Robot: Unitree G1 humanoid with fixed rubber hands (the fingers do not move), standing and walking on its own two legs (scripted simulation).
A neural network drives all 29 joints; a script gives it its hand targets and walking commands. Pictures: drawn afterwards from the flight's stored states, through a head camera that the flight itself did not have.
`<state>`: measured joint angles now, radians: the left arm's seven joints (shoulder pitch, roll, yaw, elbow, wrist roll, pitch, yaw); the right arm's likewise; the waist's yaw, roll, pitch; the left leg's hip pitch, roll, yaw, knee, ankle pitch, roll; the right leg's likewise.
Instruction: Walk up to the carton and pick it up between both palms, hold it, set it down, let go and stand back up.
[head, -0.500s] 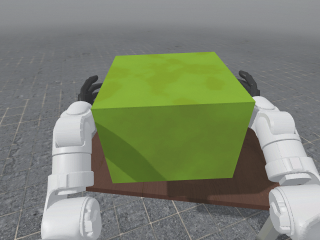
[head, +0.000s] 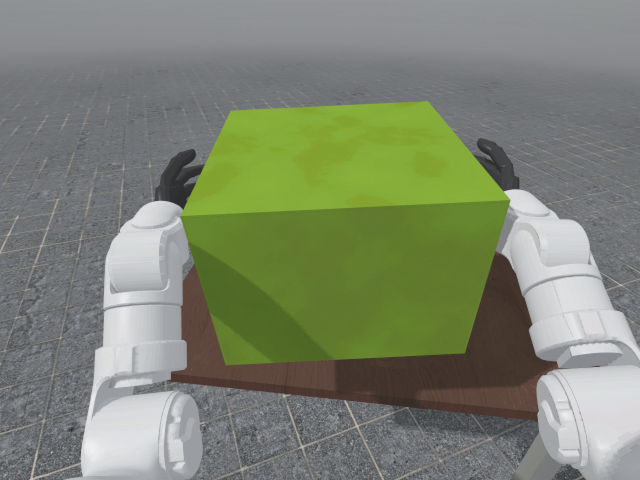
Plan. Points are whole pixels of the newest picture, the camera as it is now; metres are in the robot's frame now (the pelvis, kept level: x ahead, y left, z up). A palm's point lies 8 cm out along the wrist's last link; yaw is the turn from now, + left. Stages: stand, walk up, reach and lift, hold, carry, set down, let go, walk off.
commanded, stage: hold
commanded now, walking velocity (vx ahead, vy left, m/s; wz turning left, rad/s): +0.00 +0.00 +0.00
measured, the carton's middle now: (336, 220) +0.41 +0.00 +0.21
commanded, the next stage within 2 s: none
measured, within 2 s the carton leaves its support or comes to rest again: neither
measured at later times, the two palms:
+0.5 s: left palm (175, 210) +0.36 +0.19 +0.25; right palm (501, 201) +0.37 -0.19 +0.26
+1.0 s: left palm (172, 211) +0.35 +0.20 +0.25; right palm (497, 199) +0.37 -0.19 +0.26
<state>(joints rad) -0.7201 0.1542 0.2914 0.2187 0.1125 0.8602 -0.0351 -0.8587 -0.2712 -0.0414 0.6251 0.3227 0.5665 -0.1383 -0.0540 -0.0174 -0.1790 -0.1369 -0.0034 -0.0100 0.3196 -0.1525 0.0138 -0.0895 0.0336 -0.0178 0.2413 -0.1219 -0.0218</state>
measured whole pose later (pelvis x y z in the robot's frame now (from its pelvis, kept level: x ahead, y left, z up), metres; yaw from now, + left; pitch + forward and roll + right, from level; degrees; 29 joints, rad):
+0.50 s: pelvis +0.00 +0.00 +0.00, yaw +0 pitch -1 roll -1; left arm -0.73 0.16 0.28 0.23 0.11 0.85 -0.03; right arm -0.86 -0.28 -0.03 0.63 0.33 0.56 -0.14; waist -0.06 -0.01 -0.19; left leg -0.15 0.00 -0.02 0.32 -0.15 0.01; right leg -0.10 0.04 -0.01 0.24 -0.12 -0.02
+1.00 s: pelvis +0.00 +0.00 +0.00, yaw +0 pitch -2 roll -1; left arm -0.72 0.16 0.29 0.23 0.11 0.85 -0.04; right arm -0.86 -0.28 -0.03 0.63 0.34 0.57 -0.15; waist -0.06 -0.02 -0.18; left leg -0.14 -0.01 -0.02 0.33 -0.16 0.01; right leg -0.09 0.04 -0.01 0.24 -0.12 -0.02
